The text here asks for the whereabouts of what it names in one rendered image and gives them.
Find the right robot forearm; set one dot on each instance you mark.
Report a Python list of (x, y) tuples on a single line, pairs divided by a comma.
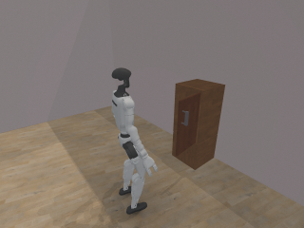
[(135, 139)]

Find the right robot thigh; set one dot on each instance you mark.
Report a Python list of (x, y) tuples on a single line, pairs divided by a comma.
[(133, 154)]

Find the robot right upper arm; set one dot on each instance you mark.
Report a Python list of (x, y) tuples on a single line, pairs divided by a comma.
[(128, 108)]

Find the handle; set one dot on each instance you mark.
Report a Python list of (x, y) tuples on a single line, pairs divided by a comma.
[(186, 117)]

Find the cupboard door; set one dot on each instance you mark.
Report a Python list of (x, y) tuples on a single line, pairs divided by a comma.
[(187, 134)]

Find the right robot hand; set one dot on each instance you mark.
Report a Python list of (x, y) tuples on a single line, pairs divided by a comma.
[(147, 163)]

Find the right robot shin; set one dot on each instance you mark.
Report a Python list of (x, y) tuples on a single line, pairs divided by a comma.
[(136, 191)]

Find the robot left upper arm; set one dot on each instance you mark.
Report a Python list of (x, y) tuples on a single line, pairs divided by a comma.
[(112, 108)]

